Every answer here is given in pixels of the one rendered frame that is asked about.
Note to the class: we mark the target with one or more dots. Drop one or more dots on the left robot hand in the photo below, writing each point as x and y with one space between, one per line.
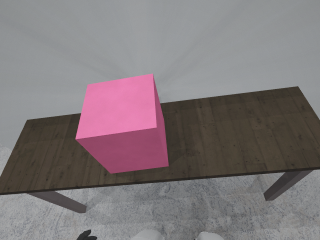
85 236

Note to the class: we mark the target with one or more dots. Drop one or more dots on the carton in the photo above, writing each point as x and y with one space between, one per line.
122 124

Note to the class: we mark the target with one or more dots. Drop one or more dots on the robot left thigh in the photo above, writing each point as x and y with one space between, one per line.
148 234

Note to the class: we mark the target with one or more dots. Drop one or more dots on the table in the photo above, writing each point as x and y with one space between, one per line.
252 133

